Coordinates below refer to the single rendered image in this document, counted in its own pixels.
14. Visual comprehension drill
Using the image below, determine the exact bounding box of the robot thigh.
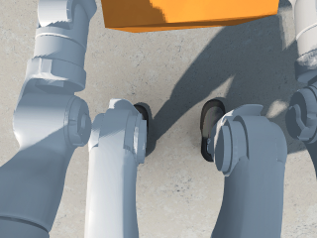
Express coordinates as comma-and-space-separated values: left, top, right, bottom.
84, 108, 148, 238
210, 115, 285, 238

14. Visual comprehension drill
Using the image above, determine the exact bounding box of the robot left forearm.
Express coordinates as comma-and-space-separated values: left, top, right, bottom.
12, 0, 97, 139

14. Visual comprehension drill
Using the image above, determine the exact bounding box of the left robot thigh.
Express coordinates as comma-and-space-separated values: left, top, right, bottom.
84, 108, 148, 238

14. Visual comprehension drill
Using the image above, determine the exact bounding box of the carton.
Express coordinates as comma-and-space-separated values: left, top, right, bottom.
101, 0, 279, 33

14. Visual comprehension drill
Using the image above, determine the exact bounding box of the right robot thigh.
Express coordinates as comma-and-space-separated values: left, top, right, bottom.
210, 115, 285, 238

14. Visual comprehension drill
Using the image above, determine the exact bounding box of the robot left upper arm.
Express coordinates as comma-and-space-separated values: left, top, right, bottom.
0, 92, 92, 238

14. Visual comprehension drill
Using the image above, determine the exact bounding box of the robot right forearm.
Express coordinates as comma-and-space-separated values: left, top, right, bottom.
288, 0, 317, 85

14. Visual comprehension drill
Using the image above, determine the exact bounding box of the robot right upper arm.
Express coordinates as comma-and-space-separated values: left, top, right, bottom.
285, 84, 317, 179

